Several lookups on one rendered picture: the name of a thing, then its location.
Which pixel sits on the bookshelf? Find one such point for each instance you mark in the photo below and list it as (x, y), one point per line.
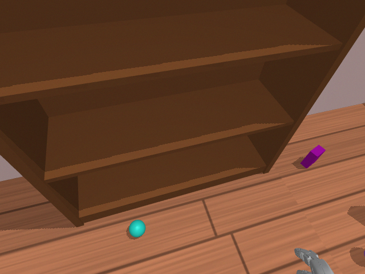
(111, 105)

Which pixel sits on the right robot hand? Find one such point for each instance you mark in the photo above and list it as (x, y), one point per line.
(318, 266)

